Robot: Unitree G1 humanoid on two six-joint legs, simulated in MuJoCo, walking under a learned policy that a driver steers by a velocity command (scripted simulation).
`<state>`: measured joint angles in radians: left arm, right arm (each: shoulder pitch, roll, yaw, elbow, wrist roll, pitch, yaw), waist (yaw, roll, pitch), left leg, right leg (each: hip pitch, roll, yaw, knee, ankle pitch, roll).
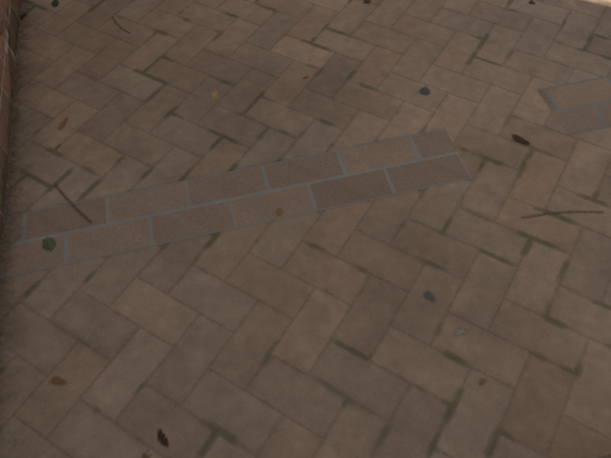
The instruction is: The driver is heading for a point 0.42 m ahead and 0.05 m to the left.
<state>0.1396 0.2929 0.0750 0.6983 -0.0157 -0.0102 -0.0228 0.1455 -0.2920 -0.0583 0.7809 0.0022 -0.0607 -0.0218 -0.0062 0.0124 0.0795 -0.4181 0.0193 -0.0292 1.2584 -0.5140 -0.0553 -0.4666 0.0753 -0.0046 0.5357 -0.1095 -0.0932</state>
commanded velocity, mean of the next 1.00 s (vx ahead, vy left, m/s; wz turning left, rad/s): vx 0.13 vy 0.00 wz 0.19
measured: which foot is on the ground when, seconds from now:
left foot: up 0.00-0.36, down 0.38-0.68, up 0.70-1.00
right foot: down 0.00-0.44, up 0.46-0.66, down 0.68-1.00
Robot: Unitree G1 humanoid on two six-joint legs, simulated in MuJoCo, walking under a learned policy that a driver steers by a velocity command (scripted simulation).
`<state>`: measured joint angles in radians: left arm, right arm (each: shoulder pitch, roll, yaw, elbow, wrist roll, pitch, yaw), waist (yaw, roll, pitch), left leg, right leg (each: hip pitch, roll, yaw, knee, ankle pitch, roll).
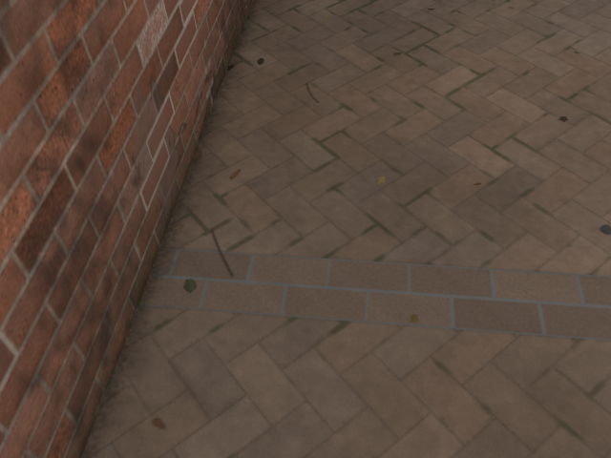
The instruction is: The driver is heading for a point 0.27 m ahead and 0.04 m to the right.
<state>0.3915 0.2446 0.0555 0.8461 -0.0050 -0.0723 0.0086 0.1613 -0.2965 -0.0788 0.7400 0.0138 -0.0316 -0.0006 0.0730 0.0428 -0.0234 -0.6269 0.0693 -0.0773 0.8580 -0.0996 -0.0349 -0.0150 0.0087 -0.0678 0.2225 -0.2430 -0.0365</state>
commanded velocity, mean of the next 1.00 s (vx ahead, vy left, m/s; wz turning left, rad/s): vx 0.12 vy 0.00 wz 0.05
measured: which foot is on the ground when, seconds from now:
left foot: up 0.00-0.16, down 0.18-1.00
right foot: down 0.00-0.20, up 0.22-0.54, down 0.56-1.00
